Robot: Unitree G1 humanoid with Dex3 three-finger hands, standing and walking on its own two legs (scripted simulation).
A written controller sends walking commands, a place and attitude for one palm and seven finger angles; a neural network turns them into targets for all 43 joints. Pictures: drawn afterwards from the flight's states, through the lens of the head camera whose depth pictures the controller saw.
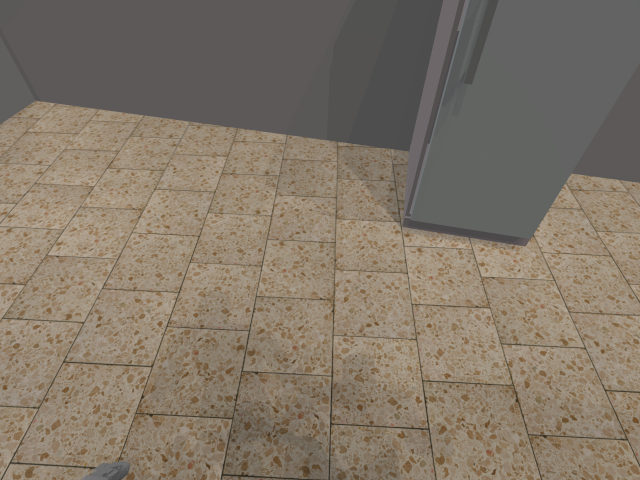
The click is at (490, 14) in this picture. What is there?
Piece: fridge door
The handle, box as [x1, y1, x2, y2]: [463, 0, 498, 83]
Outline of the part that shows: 498,0 487,0 463,79 464,83 472,82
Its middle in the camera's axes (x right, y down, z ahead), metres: +0.45 -0.58 +1.06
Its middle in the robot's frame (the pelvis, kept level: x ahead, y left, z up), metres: +1.21 -0.39 +0.11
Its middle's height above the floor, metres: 0.88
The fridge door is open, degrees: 0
